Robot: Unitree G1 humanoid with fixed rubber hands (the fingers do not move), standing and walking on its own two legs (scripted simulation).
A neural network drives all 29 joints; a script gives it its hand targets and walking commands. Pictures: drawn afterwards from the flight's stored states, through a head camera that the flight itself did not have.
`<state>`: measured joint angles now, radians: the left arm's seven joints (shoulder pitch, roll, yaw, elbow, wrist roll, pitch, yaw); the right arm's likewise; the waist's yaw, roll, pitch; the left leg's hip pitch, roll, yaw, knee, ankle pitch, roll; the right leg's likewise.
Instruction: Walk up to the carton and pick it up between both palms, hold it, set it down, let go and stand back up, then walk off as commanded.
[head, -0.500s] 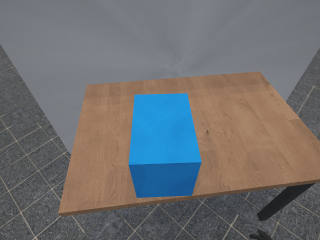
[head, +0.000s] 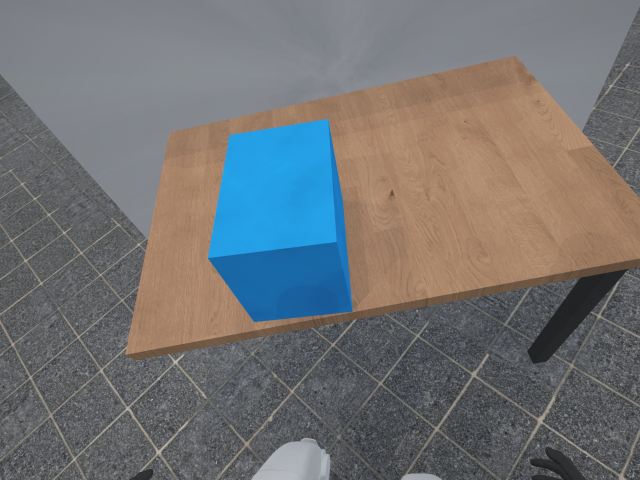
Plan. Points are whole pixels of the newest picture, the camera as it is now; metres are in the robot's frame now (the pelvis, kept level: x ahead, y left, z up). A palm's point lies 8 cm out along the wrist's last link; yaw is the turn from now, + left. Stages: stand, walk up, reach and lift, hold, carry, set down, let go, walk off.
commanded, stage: walk off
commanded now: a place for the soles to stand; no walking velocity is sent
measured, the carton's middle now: (290, 222) +0.53 +0.09 -0.05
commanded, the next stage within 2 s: none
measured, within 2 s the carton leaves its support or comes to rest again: neither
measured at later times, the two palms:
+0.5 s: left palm out of the picture -0.04 +0.30 -0.09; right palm out of the picture -0.15 -0.28 -0.15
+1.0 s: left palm out of the picture -0.30 +0.29 -0.09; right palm out of the picture -0.18 -0.29 -0.11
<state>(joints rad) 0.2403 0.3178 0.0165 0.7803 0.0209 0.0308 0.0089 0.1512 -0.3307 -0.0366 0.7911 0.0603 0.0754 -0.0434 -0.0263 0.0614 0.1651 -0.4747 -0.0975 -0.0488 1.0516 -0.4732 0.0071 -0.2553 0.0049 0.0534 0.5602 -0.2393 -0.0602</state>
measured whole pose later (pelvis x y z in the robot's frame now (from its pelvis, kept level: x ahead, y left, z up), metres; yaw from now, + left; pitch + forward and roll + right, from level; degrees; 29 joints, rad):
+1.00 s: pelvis -0.28 +0.00 -0.01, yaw +1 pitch -5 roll +2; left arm 0.53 0.34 0.02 0.76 0.03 0.00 0.01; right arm 0.27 -0.35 -0.06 0.72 0.04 0.06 0.01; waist -0.01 0.03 0.07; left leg -0.43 -0.02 -0.04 0.88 -0.40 0.02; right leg 0.00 0.07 0.05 0.49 -0.40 -0.08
